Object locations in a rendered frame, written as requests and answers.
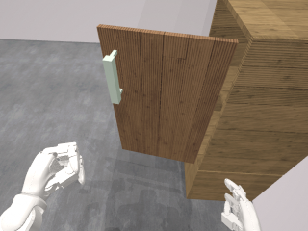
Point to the right robot hand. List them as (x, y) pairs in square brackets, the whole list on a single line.
[(245, 217)]

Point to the robot left forearm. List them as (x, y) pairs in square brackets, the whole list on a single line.
[(25, 214)]

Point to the cupboard door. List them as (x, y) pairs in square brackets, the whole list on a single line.
[(170, 87)]

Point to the left robot hand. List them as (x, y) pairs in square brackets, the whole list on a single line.
[(39, 179)]

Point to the handle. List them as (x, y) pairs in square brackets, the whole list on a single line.
[(109, 63)]

